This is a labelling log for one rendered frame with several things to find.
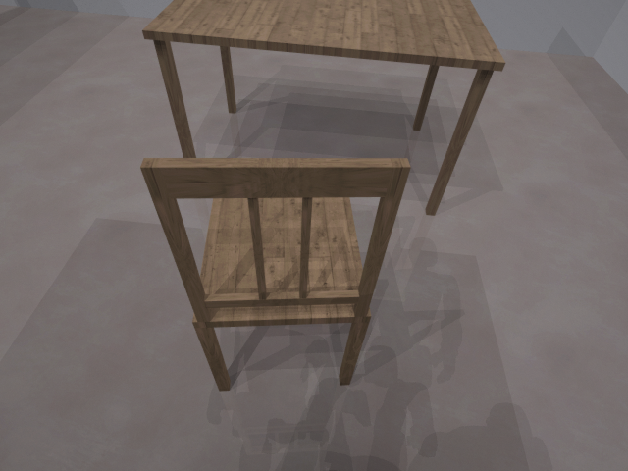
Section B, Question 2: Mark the chair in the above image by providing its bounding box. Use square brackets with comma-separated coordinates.
[140, 158, 411, 391]

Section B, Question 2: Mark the table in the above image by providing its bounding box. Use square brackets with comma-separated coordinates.
[142, 0, 505, 216]

